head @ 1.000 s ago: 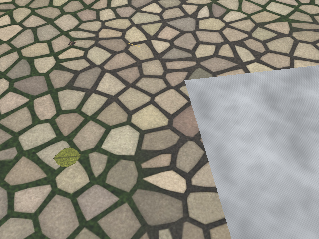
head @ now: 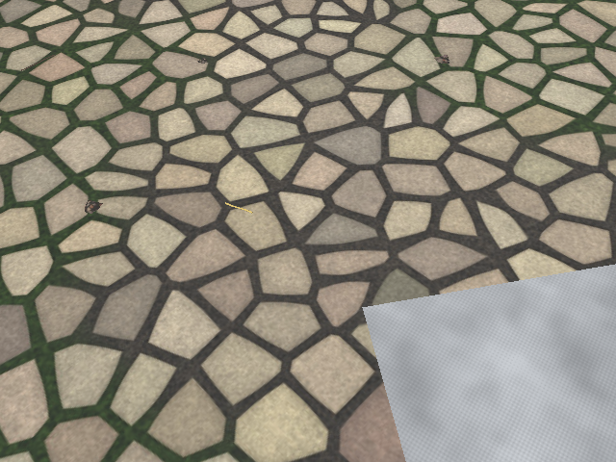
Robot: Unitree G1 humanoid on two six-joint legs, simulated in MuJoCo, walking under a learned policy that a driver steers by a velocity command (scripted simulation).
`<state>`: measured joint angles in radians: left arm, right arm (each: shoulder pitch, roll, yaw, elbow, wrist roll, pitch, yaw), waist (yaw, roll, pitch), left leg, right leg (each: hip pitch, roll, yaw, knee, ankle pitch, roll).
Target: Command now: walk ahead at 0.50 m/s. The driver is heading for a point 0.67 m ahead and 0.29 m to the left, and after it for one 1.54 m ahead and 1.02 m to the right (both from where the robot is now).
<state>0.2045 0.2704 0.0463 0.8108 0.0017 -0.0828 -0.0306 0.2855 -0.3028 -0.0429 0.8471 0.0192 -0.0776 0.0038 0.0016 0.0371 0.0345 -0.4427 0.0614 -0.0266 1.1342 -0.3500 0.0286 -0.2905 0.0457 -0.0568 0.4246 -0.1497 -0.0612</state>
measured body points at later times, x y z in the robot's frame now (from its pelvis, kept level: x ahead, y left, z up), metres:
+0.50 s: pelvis +0.24 +0.06 -0.01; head +0.29 +0.09 +0.43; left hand +0.29 +0.36 -0.14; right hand +0.46 -0.17 -0.10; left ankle +0.33 +0.15 -0.74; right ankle +0.18 -0.10 -0.64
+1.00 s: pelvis +0.34 +0.03 +0.00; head +0.38 +0.03 +0.45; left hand +0.33 +0.35 -0.09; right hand +0.62 -0.15 -0.10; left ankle +0.27 +0.14 -0.66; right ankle +0.42 -0.06 -0.74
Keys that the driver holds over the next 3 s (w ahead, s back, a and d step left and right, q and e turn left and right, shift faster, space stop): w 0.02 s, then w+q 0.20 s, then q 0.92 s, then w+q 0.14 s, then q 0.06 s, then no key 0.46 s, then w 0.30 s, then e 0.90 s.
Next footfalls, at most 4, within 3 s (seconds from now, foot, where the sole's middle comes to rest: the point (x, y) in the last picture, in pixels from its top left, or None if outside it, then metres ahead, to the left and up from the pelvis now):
0.36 left None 0.37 0.16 -0.78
0.86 right None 0.45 -0.04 -0.78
1.30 left None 0.28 0.16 -0.78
1.70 right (272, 431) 0.55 0.13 -0.78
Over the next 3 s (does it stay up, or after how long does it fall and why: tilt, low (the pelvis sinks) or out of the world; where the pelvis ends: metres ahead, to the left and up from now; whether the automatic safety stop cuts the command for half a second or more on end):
stays up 0.50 0.25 0.00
